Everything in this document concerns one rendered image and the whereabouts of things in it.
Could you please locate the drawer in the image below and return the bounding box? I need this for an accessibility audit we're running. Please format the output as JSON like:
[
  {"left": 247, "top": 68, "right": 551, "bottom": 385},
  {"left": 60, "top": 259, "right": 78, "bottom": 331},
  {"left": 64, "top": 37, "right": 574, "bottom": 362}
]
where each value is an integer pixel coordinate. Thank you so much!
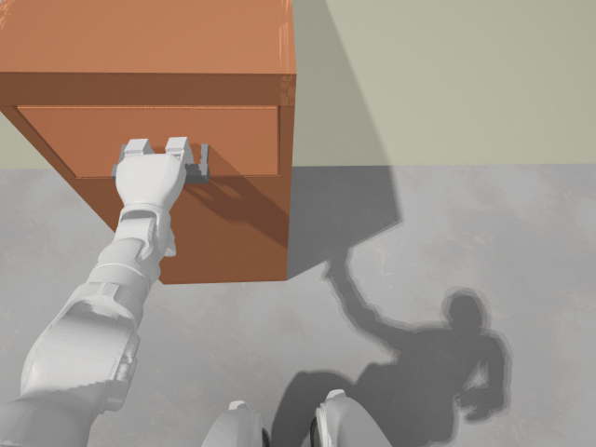
[{"left": 17, "top": 105, "right": 278, "bottom": 177}]

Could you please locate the robot left shin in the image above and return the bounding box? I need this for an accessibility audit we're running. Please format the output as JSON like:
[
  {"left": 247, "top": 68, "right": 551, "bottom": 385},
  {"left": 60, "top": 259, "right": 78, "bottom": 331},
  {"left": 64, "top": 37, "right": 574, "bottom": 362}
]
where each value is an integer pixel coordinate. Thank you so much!
[{"left": 229, "top": 400, "right": 251, "bottom": 411}]

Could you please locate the handle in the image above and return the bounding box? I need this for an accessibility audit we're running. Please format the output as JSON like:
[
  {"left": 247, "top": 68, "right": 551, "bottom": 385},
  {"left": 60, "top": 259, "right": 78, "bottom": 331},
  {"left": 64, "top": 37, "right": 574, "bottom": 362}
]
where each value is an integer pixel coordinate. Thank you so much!
[{"left": 111, "top": 143, "right": 210, "bottom": 183}]

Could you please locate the cabinet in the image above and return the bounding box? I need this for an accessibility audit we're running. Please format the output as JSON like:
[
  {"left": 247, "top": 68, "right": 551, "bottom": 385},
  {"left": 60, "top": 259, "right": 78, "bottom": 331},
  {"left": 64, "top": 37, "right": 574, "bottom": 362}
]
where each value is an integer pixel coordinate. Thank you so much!
[{"left": 0, "top": 0, "right": 296, "bottom": 285}]

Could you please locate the robot left forearm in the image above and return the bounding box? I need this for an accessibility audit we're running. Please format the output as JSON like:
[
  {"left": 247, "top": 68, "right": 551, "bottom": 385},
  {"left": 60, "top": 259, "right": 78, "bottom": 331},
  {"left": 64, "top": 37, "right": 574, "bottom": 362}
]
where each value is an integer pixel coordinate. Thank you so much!
[{"left": 20, "top": 203, "right": 171, "bottom": 394}]

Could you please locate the left robot hand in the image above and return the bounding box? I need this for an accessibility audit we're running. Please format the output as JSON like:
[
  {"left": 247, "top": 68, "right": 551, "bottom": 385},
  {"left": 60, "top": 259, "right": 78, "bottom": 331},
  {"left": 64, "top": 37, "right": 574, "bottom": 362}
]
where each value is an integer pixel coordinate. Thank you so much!
[{"left": 115, "top": 137, "right": 194, "bottom": 257}]

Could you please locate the left robot upper arm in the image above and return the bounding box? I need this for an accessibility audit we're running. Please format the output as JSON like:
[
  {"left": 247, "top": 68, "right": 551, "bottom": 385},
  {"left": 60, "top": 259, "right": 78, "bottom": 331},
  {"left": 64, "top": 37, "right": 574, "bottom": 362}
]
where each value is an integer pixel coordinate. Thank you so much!
[{"left": 0, "top": 315, "right": 141, "bottom": 447}]

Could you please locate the robot left thigh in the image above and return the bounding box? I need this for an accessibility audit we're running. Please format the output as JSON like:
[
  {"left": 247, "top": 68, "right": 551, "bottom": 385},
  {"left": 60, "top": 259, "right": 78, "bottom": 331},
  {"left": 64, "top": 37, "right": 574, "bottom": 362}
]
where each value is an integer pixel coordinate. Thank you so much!
[{"left": 201, "top": 409, "right": 263, "bottom": 447}]

